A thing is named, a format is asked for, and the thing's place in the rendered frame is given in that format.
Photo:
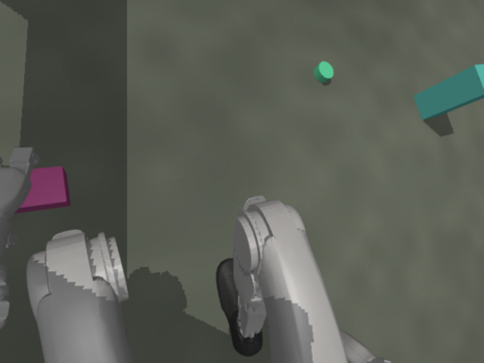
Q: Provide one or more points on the right robot hand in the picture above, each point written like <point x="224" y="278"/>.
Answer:
<point x="356" y="351"/>

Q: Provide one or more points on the right robot foot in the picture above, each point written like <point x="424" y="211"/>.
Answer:
<point x="228" y="297"/>

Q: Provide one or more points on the left robot hand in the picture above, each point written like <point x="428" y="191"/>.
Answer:
<point x="15" y="183"/>

